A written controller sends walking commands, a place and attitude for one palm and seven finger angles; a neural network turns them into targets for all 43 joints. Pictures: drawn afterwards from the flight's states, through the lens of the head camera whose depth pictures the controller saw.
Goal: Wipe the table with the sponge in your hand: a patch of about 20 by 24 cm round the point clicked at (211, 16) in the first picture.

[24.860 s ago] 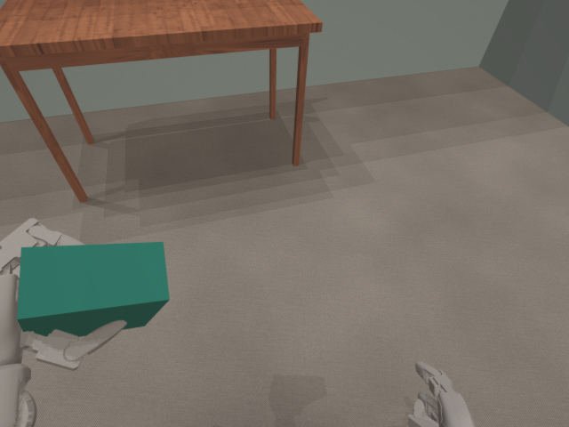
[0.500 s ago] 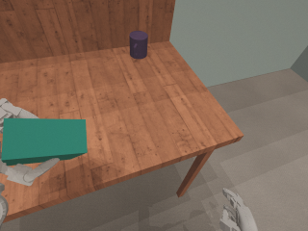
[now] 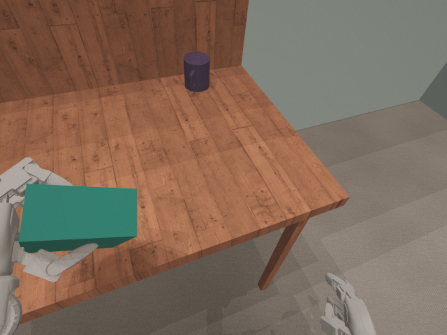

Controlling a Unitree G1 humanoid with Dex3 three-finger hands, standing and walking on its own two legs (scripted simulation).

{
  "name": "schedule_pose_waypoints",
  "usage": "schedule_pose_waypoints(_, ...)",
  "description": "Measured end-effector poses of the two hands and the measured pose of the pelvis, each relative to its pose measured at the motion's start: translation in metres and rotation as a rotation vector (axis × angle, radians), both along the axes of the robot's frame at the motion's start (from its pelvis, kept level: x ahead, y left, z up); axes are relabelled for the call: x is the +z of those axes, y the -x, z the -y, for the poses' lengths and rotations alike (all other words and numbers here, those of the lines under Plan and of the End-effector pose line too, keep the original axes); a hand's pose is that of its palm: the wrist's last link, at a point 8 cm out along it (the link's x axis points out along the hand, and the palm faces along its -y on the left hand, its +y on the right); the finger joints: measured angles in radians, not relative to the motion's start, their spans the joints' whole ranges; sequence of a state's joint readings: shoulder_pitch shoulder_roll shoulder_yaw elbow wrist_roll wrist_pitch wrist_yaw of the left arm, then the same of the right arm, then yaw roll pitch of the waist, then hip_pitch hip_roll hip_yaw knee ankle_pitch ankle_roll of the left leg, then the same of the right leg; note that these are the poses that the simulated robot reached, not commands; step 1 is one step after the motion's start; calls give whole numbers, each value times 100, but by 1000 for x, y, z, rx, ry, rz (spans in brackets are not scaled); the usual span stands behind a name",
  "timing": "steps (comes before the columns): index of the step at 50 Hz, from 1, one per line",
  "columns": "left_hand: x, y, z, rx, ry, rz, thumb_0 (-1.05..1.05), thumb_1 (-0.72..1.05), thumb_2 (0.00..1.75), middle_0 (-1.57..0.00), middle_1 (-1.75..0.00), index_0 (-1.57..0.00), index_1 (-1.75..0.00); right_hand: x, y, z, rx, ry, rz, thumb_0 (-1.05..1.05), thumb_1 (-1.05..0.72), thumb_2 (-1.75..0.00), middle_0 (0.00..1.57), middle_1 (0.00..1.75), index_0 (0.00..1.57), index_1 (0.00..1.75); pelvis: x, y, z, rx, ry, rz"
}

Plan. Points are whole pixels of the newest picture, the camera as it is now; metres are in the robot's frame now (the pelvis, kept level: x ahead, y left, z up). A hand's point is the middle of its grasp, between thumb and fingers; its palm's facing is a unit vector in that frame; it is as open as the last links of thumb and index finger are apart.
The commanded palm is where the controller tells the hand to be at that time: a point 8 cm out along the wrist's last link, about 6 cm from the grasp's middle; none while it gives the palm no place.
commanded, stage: look again from close up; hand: left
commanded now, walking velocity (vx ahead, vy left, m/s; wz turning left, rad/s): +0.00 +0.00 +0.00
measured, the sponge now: (94, 221) +0.23 +0.21 +0.13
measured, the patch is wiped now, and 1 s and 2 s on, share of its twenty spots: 0.00 0.00 0.00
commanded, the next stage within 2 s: shuffle to correct the standing spot in 0.14 s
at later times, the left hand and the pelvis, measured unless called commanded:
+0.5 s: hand (72, 214) +0.23 +0.23 +0.16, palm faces +0.36 -0.86 -0.38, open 10.2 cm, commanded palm +0.17 +0.26 +0.17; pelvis +0.00 -0.02 +0.00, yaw +0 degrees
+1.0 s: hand (130, 215) +0.24 +0.16 +0.15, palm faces +0.32 -0.88 -0.36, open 10.2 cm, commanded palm +0.18 +0.20 +0.17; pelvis +0.02 -0.08 -0.01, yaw -1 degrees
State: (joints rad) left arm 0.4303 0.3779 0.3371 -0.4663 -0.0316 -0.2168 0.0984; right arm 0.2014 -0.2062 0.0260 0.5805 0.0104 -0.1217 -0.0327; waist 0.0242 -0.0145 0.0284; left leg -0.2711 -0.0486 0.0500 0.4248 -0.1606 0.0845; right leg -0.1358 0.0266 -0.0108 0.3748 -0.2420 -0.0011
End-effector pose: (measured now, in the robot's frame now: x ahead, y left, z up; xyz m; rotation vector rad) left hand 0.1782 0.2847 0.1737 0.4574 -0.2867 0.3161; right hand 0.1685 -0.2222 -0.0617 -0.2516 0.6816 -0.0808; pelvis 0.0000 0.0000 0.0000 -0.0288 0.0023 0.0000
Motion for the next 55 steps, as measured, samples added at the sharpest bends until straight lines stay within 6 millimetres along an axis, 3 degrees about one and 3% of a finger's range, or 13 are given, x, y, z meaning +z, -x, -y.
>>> schedule_pose_waypoints(9, -9, -2, 1, 24, 18, -54, -2, -50, 103, -70, -134, -73, -133, 0, 0, 7, -15, -4, 0, 2, -90, -90, 20, 30, 21, 30, 1, -2, 6, -1, -1, 0)
schedule_pose_waypoints(21, -7, -8, 8, 19, 30, -43, -2, -50, 103, -70, -134, -73, -133, 2, -5, 12, -15, -2, -5, 2, -90, -90, 20, 30, 21, 30, 2, -5, 14, -5, -10, -1)
schedule_pose_waypoints(29, -2, -14, 26, -2, 19, -46, -2, -50, 103, -70, -134, -73, -133, 0, -7, 21, -13, -31, -5, 1, -90, -90, 20, 30, 21, 30, 2, -5, 28, -9, -17, -10)
schedule_pose_waypoints(48, -8, -21, 79, -11, 42, -69, -2, -50, 103, -70, -134, -73, -133, -13, -4, 94, -90, -10, -39, 2, -90, -90, 20, 30, 21, 30, -8, -15, 77, -16, -9, -2)
schedule_pose_waypoints(55, -7, -28, 91, -32, 43, -40, -2, -50, 103, -70, -134, -73, -133, -11, -3, 108, -114, 3, -43, 2, -90, -90, 20, 30, 21, 30, -11, -17, 87, -22, -22, 12)
